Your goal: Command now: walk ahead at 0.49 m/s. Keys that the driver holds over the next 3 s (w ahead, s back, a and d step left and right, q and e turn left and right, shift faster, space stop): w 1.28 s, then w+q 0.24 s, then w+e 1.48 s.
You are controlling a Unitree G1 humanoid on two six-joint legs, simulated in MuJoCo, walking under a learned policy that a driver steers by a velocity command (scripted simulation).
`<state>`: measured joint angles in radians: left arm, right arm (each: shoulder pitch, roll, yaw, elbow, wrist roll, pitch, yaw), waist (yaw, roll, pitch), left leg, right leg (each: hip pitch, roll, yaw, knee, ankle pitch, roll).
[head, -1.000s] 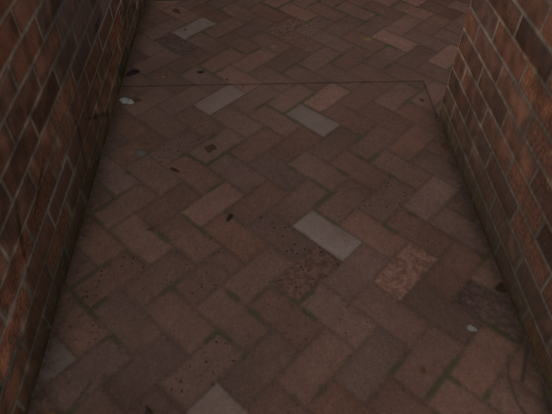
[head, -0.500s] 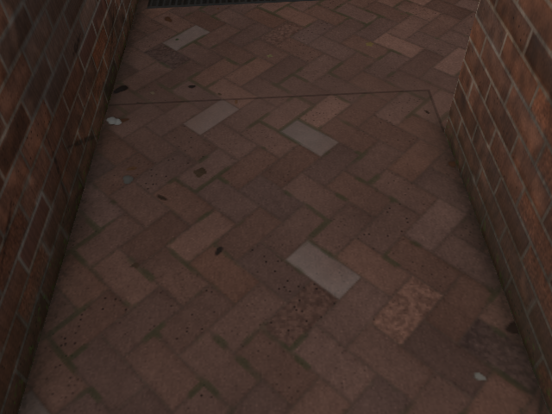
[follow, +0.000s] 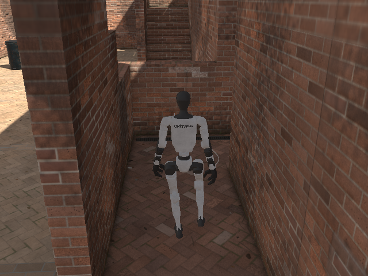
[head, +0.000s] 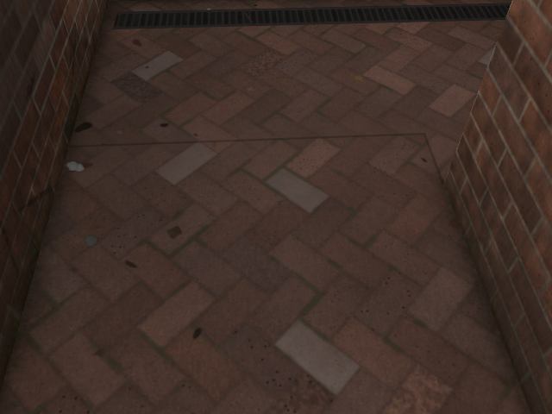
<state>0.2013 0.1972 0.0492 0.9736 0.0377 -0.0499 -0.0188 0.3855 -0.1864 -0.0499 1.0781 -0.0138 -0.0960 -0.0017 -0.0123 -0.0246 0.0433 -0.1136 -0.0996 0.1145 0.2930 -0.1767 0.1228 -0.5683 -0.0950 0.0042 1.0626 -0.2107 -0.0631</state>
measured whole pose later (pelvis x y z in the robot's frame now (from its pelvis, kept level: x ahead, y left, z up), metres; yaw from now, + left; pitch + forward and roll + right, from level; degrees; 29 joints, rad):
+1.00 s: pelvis +0.57 +0.00 -0.01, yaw +0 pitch +0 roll +0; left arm 0.33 0.20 0.05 1.02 0.02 -0.07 0.00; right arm 0.19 -0.21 -0.06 0.96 -0.02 -0.08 0.01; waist 0.02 -0.02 0.05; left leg -0.29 -0.05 0.12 0.45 -0.17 0.10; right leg -0.35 -0.02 -0.01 1.16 -0.33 -0.08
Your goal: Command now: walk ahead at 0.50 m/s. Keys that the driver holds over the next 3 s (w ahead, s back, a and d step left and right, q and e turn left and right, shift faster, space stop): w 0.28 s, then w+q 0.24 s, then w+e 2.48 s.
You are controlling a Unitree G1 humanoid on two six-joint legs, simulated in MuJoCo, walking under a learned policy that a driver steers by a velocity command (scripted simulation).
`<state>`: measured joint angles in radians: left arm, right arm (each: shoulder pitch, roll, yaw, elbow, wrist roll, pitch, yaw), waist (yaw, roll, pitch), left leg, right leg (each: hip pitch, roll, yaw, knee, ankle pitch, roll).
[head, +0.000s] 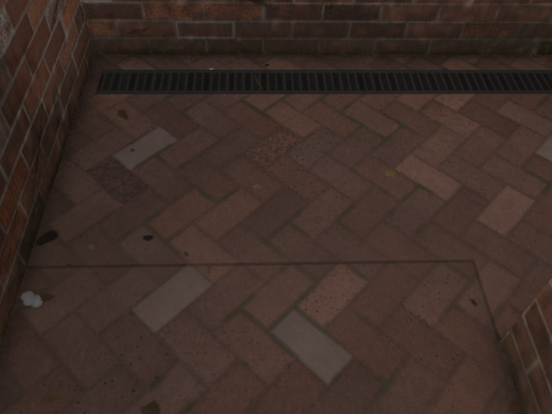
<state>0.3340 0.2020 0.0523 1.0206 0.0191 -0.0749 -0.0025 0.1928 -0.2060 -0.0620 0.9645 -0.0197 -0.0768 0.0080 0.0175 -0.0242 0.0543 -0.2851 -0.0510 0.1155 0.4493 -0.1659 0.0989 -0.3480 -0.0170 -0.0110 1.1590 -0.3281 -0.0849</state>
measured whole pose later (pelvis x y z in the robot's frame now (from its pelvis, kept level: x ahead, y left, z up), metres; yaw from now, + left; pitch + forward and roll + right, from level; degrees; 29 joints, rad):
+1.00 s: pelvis +0.52 +0.01 -0.01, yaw -3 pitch +1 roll -1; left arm 0.43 0.21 0.06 1.02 0.00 -0.06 0.00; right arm 0.03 -0.19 -0.04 0.83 -0.04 -0.09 0.00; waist 0.07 0.00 0.05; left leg -0.42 0.02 0.07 0.56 -0.15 0.05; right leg -0.15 0.03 0.02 0.80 -0.47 -0.07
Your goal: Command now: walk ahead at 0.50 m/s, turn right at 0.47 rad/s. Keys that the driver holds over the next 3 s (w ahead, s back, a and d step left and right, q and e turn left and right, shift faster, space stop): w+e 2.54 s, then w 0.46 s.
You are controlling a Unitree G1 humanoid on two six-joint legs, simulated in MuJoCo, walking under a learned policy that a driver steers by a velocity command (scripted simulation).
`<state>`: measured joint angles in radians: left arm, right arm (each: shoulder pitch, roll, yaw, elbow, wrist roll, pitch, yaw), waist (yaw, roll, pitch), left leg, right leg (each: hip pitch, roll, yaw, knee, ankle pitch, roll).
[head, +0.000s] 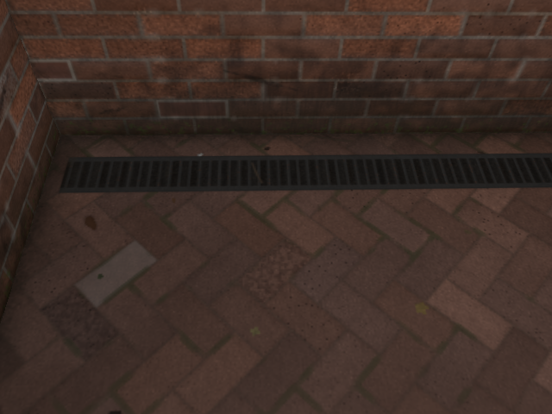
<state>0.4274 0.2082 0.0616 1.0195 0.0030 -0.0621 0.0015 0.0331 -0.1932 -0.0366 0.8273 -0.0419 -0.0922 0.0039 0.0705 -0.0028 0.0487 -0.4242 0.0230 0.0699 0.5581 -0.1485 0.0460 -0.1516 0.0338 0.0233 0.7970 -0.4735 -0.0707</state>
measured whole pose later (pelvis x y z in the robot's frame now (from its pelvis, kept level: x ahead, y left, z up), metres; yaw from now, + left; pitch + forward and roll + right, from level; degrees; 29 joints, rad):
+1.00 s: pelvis +0.50 -0.14 +0.00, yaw -36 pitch +2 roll +0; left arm 0.47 0.28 0.07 0.91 0.01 -0.04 0.01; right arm -0.02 -0.25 -0.02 0.72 -0.03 -0.03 0.04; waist 0.11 0.03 0.05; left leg -0.57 0.02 -0.02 0.58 -0.07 -0.01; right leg 0.08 0.13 0.21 0.29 -0.38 -0.11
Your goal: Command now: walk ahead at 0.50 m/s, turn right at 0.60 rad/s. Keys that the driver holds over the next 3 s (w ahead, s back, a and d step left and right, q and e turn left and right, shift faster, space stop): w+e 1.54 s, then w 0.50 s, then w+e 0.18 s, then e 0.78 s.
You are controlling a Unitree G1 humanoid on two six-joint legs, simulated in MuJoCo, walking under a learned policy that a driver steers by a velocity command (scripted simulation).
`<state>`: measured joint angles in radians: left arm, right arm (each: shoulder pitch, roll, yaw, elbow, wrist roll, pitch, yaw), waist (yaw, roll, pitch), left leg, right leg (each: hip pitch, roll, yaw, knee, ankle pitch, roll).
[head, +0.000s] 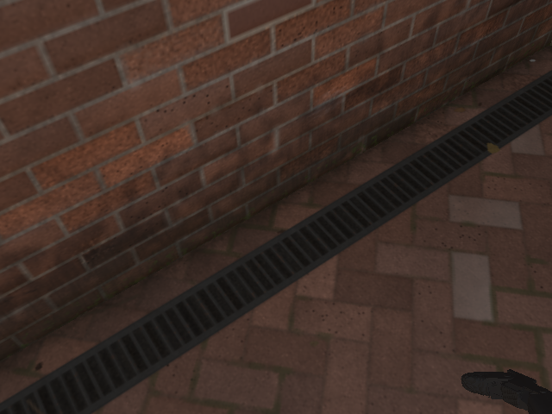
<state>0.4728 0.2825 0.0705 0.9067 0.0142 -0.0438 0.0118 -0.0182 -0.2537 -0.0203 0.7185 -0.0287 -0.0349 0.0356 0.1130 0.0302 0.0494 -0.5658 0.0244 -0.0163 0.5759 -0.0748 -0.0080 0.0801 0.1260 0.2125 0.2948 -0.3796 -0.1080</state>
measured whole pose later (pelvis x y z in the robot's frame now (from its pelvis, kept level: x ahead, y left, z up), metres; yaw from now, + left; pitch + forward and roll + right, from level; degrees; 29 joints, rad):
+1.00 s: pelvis +0.52 -0.14 +0.01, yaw -36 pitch +2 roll +0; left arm 0.43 0.29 0.07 0.85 0.01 -0.05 -0.01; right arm 0.07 -0.27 -0.03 0.68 -0.03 -0.01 0.02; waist 0.09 0.04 0.03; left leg -0.61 0.07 -0.03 0.67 -0.07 -0.05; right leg -0.03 0.15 0.18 0.32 -0.29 -0.12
